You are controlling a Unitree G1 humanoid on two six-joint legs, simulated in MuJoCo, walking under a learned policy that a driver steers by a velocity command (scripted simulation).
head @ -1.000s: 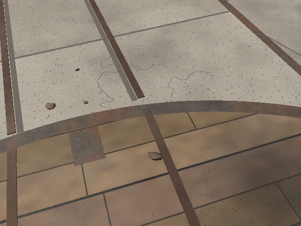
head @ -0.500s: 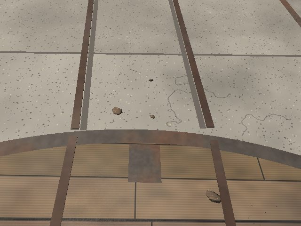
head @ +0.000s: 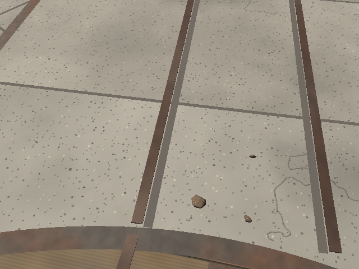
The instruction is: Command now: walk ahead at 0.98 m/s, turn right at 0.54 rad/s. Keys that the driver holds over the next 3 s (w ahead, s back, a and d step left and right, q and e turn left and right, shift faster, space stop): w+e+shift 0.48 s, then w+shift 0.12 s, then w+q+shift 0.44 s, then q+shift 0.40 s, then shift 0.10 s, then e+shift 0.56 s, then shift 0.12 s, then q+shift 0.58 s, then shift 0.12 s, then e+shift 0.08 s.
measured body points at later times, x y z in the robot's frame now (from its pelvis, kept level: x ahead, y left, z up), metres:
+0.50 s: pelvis +0.45 +0.01 +0.01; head +0.47 +0.00 +0.46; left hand +0.74 +0.19 -0.07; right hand +0.33 -0.27 -0.11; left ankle +0.41 +0.16 -0.73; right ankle +0.45 -0.11 -0.64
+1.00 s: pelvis +0.85 -0.21 +0.00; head +0.87 -0.22 +0.45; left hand +0.93 +0.06 -0.13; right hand +0.88 -0.50 -0.11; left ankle +1.07 -0.15 -0.65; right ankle +0.70 -0.20 -0.73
